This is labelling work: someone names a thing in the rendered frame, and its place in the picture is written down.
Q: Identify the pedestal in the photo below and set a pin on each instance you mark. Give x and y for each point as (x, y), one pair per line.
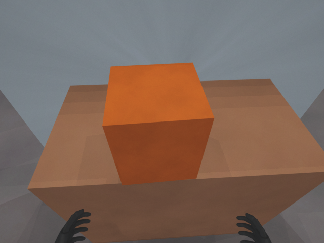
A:
(259, 159)

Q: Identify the robot right hand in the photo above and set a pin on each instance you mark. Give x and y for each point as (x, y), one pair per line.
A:
(258, 233)

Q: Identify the carton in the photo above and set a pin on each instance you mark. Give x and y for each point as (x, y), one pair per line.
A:
(157, 121)

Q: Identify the robot left hand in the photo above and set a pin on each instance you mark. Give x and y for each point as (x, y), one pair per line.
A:
(69, 230)

